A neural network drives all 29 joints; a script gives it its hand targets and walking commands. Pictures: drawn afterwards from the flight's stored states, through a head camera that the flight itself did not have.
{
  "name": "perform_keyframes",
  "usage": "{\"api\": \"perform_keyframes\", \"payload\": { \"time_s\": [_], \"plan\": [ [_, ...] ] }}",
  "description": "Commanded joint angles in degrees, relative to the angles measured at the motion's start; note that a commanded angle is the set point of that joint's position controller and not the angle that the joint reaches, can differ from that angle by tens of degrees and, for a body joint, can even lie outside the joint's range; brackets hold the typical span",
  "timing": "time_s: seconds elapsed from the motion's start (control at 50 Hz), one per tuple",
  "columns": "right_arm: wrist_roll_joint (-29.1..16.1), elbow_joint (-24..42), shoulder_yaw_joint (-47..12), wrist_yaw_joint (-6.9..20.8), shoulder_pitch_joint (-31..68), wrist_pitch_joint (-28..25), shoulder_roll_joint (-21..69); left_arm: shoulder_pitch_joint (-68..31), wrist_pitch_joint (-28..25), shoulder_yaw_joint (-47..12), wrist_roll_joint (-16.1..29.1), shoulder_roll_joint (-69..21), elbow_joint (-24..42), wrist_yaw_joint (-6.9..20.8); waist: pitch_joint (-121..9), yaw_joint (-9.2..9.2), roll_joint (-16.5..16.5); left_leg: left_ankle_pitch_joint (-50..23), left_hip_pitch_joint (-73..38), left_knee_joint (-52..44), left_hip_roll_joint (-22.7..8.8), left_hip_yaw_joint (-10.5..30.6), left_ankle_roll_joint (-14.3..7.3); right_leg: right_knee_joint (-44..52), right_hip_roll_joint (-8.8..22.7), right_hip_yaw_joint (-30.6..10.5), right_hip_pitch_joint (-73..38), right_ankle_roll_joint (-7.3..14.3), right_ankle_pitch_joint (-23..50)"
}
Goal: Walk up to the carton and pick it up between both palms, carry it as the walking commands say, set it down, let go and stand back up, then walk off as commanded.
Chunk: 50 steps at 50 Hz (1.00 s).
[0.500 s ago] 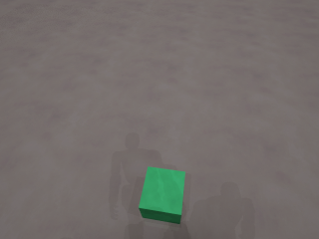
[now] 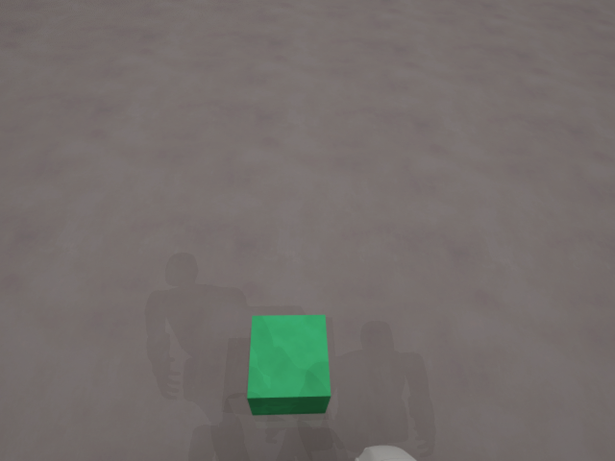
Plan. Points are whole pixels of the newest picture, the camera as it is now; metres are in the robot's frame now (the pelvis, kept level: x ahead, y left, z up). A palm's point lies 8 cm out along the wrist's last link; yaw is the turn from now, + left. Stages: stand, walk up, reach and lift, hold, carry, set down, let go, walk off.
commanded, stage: walk up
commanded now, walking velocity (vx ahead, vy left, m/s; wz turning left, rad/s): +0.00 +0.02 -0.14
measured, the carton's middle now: (288, 364) +0.46 +0.03 -0.68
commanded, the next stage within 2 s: stand in 1.40 s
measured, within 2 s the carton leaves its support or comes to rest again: neither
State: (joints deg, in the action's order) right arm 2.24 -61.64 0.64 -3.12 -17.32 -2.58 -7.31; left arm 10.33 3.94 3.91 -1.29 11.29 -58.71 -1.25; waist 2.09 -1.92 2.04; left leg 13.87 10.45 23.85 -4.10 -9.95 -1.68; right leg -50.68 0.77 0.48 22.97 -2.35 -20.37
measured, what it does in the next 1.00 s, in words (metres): steps on the spot: right foot, then left foot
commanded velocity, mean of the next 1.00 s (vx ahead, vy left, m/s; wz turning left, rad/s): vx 0.00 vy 0.03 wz -0.01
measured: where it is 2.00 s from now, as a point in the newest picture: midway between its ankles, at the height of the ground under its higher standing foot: outside the picture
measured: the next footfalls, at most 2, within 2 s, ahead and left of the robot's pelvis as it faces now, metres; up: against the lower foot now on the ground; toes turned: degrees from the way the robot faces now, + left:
right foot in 0.12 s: +0.03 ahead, -0.11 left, +0.00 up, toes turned +2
left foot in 0.48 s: +0.05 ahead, +0.16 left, +0.00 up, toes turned -5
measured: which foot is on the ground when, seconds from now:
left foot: down 0.00-0.14, up 0.16-0.46, down 0.48-1.00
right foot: up 0.00-0.10, down 0.12-1.00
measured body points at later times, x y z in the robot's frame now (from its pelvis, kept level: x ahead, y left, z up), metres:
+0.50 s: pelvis +0.00 +0.03 -0.01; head +0.01 +0.03 +0.44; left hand -0.02 +0.27 -0.17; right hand +0.02 -0.23 -0.16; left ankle +0.01 +0.16 -0.75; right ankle -0.01 -0.13 -0.75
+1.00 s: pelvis +0.02 +0.03 +0.00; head +0.03 +0.04 +0.45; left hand -0.01 +0.25 -0.16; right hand +0.00 -0.18 -0.16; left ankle +0.01 +0.16 -0.75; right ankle -0.01 -0.10 -0.75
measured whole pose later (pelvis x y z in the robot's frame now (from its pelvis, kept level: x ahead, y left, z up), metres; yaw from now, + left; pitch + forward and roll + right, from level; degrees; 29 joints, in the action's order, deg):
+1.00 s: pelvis +0.02 +0.03 +0.00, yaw -1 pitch -1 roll +0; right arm 0.4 -66.7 0.8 -1.9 -16.7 -1.2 -7.8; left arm 17.3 -0.8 1.0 -0.1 8.0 -67.0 -2.1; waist 2.2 0.0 0.2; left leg 12.0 7.3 20.5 -2.7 -4.6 1.0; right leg -19.0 3.1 3.5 5.8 -2.1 -11.9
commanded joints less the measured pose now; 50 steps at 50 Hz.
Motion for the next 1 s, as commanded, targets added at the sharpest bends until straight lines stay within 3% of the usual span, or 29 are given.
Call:
{"api": "perform_keyframes", "payload": {
  "time_s": [0.0,0.02,0.04,0.06,0.08,0.1,0.12,0.14,0.18,0.22,0.24,0.3,0.36,0.38,0.42,0.44,0.46,0.48,0.5,0.56,0.62,0.66,0.78,0.98],
  "plan": [
    [0.21,-1.05,2.05,-0.15,-5.11,0.73,-8.54,-0.51,-1.02,-0.51,0.28,0.68,3.5,-0.07,-0.72,-0.32,-16.3,-25.09,-4.55,-6.04,-11.22,7.89,-5.58,8.4,0.49,1.59,-0.46,0.45,-2.74],
    [0.21,-1.37,2.41,-0.01,-5.0,1.55,-8.74,-0.83,-1.58,-0.63,0.1,0.42,4.0,-0.22,-0.85,-0.43,-17.54,-21.51,-3.7,-6.16,-10.08,7.56,-5.73,11.71,0.26,3.22,-2.67,0.87,-2.76],
    [0.17,-1.27,2.47,0.35,-4.09,2.26,-8.78,0.81,-1.87,-0.73,0.19,0.39,3.11,-0.76,-1.15,0.23,-16.14,-20.08,-3.07,-4.49,-9.05,6.72,-5.31,16.72,-0.23,5.06,-5.62,1.11,-0.36],
    [-0.11,-1.11,2.58,0.68,-3.49,2.74,-8.82,2.64,-2.27,-0.85,0.36,0.24,2.22,-1.2,-1.65,1.38,-13.68,-19.87,-1.82,-2.37,-8.13,6.19,-4.72,22.74,-0.62,6.75,-9.6,1.4,3.48],
    [-0.62,-0.98,2.77,0.94,-4.09,2.77,-8.17,4.71,-3.04,-0.95,0.34,0.29,1.33,-1.5,-2.96,2.84,-10.0,-17.76,0.5,-0.63,-7.03,5.68,-3.73,29.18,0.98,7.2,-15.85,1.72,9.44],
    [-0.91,-1.06,2.46,1.08,-6.38,2.42,-6.02,6.02,-4.01,-0.78,0.24,1.3,0.86,-1.62,-4.62,3.26,-4.51,-13.1,3.03,0.7,-5.19,5.78,-1.96,30.83,5.59,3.43,-21.34,2.06,14.12],
    [-1.19,0.16,2.13,1.21,-8.14,2.3,-4.0,7.68,-4.68,0.07,0.0,4.65,0.54,-1.69,-5.01,2.84,6.13,-4.0,8.13,5.72,-1.37,4.64,0.69,30.9,14.26,-5.67,-24.66,3.55,27.54],
    [-1.54,0.41,1.19,0.93,-6.18,3.02,-3.84,6.09,-4.5,-0.44,-0.23,6.04,-0.53,-1.62,-2.74,3.61,13.01,9.52,7.53,6.23,-0.1,3.47,3.01,34.57,19.54,-12.28,-18.84,9.52,33.96],
    [-1.26,1.07,2.95,1.07,-3.41,4.59,-6.92,6.89,-4.38,0.37,-0.65,7.48,-1.61,-2.28,1.26,4.76,9.66,16.63,14.75,18.58,0.04,7.09,4.66,35.35,22.99,-14.78,-19.81,12.55,34.48],
    [-0.69,1.47,3.75,1.61,-3.54,5.36,-7.42,6.87,-4.11,0.91,-0.24,7.36,-1.85,-3.09,2.14,3.24,5.34,15.22,17.91,27.69,-0.49,8.63,5.92,33.48,22.38,-11.86,-17.71,12.03,34.75],
    [-0.44,1.44,3.58,1.83,-4.04,5.46,-7.01,6.4,-4.16,0.78,-0.11,6.4,-1.9,-3.13,1.56,2.64,4.87,12.8,17.31,29.3,-0.55,8.98,6.26,33.46,20.74,-9.86,-16.17,11.15,32.42],
    [0.12,1.64,3.27,2.52,-3.32,6.0,-6.77,6.21,-4.49,0.78,-0.17,5.91,-2.07,-2.85,0.03,2.12,7.17,8.07,17.19,32.59,-0.08,8.36,7.15,33.77,18.26,-7.0,-13.7,9.86,26.22],
    [-0.58,1.76,1.34,2.59,-1.24,5.45,-5.06,2.86,-4.24,0.78,-0.72,5.03,-1.67,-1.21,0.21,1.39,13.48,7.84,7.96,18.91,1.89,5.54,6.07,36.22,11.41,-0.62,-7.6,7.93,13.3],
    [-1.07,2.15,0.9,2.58,0.78,4.72,-5.36,4.27,-3.91,0.81,-0.53,5.2,-2.21,-1.08,0.52,2.1,14.38,6.69,5.6,12.9,2.4,4.72,5.26,36.51,9.35,-0.15,-8.53,7.73,10.12],
    [-1.58,0.56,0.85,1.81,-1.89,3.59,-5.61,5.65,-3.56,0.47,0.12,5.91,-3.72,-0.73,0.28,0.48,9.01,-1.44,-0.7,0.01,3.39,2.01,4.81,33.17,8.85,-0.09,-8.01,7.25,12.06],
    [-1.59,-0.92,1.13,1.39,-4.38,2.9,-6.7,7.54,-3.6,-0.38,0.25,4.3,-4.77,-0.51,-0.13,0.03,5.05,-3.87,-4.92,-3.79,1.25,3.21,4.52,30.98,8.14,-0.13,-6.63,6.23,11.56],
    [-1.32,-2.56,1.61,1.11,-7.33,2.04,-8.61,8.87,-3.79,-1.32,0.28,1.4,-5.53,-0.39,-1.04,-0.15,-0.77,-6.18,-8.5,-5.89,-4.14,8.44,3.94,26.73,6.55,0.81,-4.54,4.47,7.5],
    [-1.23,-1.76,2.55,1.29,-5.83,1.42,-12.02,9.2,-3.68,-2.48,0.3,-1.6,-4.71,-0.36,-0.05,0.77,-13.35,0.0,-3.19,-13.16,-12.29,20.13,1.59,23.38,1.77,4.02,-2.51,1.82,-0.6],
    [-1.53,-0.87,2.39,1.67,-1.86,1.71,-12.14,8.36,-2.89,-1.8,0.82,0.6,-4.4,-0.61,3.54,1.75,-14.38,3.88,3.8,-15.99,-13.13,21.0,-1.26,22.86,1.56,3.82,-6.57,1.76,-2.51],
    [-1.62,-0.99,1.44,1.53,3.14,1.67,-9.13,11.68,-3.31,-1.83,0.52,1.29,-5.64,-0.18,4.01,3.44,-12.52,1.48,3.73,-12.62,-8.19,14.06,-0.75,26.54,2.13,3.55,-11.3,1.41,6.34],
    [-1.84,-1.19,1.57,1.35,2.03,1.45,-7.78,13.04,-3.99,-1.88,0.72,1.7,-6.32,-0.41,1.05,3.12,-10.22,0.8,1.57,-10.27,-5.73,11.52,-0.08,30.95,3.79,1.94,-15.01,1.84,10.19],
    [-1.83,-2.24,1.27,1.32,0.55,1.46,-6.89,11.55,-4.13,-1.95,0.71,1.56,-6.98,-0.42,2.88,2.8,-5.82,0.18,1.5,-10.09,-4.61,11.09,0.65,32.56,4.18,1.35,-14.51,1.67,10.82],
    [-1.95,-3.73,1.03,1.29,-1.64,1.08,-5.74,11.47,-4.73,-2.37,1.0,0.76,-8.08,-0.77,2.37,2.05,-2.63,-8.86,-2.29,-7.74,-3.6,10.02,1.43,34.63,5.26,0.33,-14.19,1.7,13.98],
    [-1.82,-4.77,0.81,0.98,-3.44,1.13,-5.19,11.89,-4.83,-2.31,1.19,0.66,-8.24,-0.97,1.64,2.01,-2.36,-13.9,-2.79,-6.43,-3.46,9.13,1.96,34.24,5.78,0.69,-15.7,1.94,17.5]
  ]
}}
